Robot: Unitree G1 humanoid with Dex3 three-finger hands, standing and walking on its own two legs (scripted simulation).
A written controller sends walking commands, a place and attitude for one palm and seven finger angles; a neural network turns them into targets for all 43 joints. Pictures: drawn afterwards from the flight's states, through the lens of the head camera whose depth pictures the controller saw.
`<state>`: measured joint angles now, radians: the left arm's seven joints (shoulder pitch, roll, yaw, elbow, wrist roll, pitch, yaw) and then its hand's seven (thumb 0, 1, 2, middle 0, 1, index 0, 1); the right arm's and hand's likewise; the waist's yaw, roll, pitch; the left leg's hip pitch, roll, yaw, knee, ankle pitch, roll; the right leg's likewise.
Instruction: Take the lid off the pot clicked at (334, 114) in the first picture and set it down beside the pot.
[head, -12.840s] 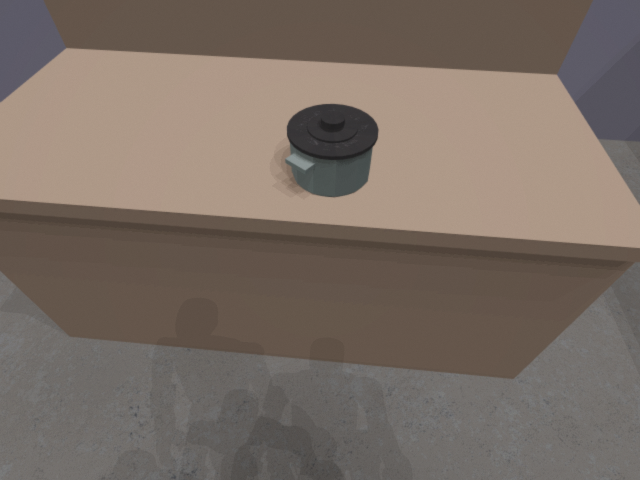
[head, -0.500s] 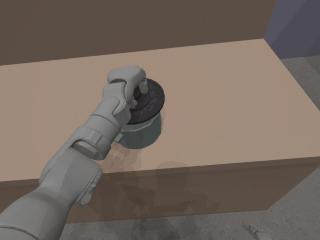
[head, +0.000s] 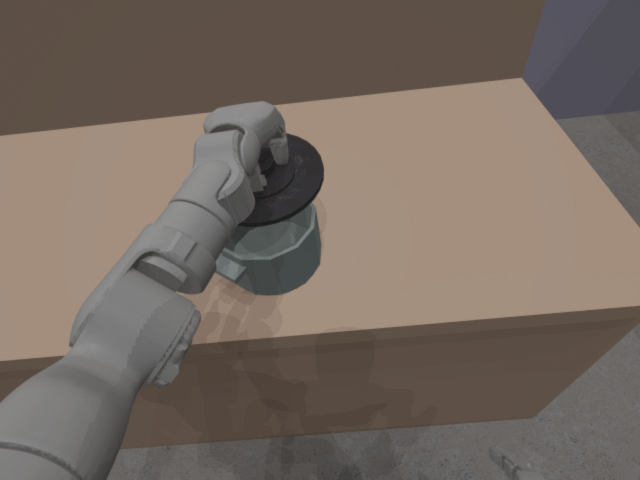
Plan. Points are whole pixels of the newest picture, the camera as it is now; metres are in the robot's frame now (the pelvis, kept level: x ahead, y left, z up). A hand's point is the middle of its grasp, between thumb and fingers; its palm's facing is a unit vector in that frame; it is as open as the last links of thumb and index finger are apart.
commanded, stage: lift the lid straight up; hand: left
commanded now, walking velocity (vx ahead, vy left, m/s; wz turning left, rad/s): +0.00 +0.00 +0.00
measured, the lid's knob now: (258, 164) +0.50 +0.07 +0.14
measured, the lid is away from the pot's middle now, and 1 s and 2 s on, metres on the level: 0.02 0.02 0.14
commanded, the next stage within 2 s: move the lid sideways beside the pot in 0.78 s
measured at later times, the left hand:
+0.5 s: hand (239, 142) +0.46 +0.08 +0.21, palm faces -0.20 -0.05 -0.98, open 7.2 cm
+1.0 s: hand (240, 129) +0.47 +0.07 +0.22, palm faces -0.20 -0.08 -0.98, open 7.2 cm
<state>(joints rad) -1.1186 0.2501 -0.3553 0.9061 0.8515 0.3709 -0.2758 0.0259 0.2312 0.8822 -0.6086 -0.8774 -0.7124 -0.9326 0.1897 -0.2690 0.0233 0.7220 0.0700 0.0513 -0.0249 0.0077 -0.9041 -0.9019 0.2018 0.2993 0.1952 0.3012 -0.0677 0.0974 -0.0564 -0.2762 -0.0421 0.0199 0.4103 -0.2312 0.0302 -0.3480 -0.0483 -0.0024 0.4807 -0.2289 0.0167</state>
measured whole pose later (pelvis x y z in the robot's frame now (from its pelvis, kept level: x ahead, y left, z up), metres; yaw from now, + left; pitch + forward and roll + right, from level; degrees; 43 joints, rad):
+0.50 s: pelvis +0.00 +0.01 +0.00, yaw +1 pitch +4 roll +1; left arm -1.18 0.27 -0.37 0.83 0.85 0.39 -0.35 0.03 0.23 0.88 -0.61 -0.88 -0.72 -0.93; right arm 0.15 -0.26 0.03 0.71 0.07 0.03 -0.01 0.01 -0.90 -0.90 0.20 0.30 0.19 0.30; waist -0.04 0.10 -0.06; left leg -0.26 -0.06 0.01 0.41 -0.22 0.04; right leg -0.32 -0.06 -0.01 0.47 -0.23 0.02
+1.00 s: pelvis +0.00 +0.00 +0.00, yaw +0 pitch +5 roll +1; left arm -1.22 0.28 -0.29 0.89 0.88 0.36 -0.36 0.04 0.23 0.88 -0.61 -0.88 -0.72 -0.94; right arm 0.19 -0.28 0.04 0.71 0.06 0.04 -0.02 0.01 -0.90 -0.90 0.20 0.30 0.20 0.30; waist -0.06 0.10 -0.06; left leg -0.25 -0.05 0.02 0.38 -0.22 0.04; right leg -0.32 -0.05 0.00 0.46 -0.21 0.02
